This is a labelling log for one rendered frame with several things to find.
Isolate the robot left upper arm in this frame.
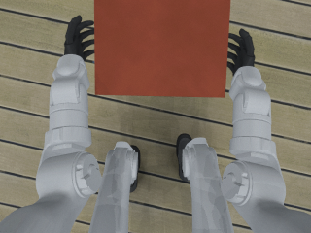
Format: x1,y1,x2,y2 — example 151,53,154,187
0,151,102,233

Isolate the robot left forearm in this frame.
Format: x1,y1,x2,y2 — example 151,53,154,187
35,54,92,193

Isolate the left robot hand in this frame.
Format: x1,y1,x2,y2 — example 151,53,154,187
64,15,95,62

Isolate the robot right forearm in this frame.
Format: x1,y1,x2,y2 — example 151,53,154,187
228,66,286,195

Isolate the right robot thigh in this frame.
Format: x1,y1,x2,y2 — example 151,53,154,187
182,144,234,233

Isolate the robot right foot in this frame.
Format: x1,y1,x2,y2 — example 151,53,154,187
176,133,192,182

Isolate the right robot hand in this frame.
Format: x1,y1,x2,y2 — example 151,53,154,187
226,28,256,76

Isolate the robot right upper arm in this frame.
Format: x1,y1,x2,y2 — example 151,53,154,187
221,160,311,233

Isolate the carton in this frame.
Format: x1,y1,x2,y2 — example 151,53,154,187
94,0,231,98

